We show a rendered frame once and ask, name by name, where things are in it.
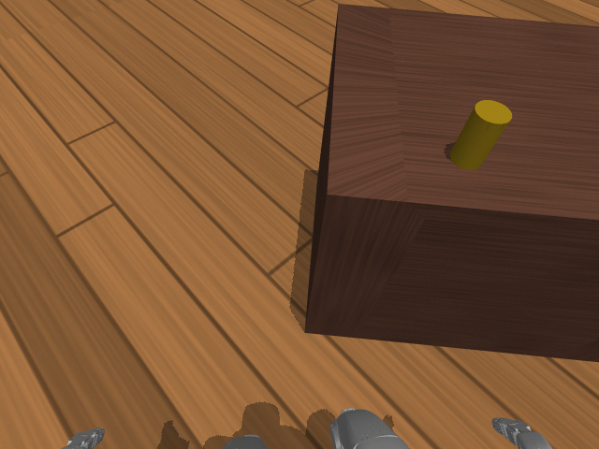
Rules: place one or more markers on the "right robot hand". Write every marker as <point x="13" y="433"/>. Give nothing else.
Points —
<point x="520" y="434"/>

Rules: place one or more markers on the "can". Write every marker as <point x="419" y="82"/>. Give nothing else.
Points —
<point x="483" y="128"/>

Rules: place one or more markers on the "left robot hand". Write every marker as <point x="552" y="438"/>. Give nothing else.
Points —
<point x="86" y="440"/>

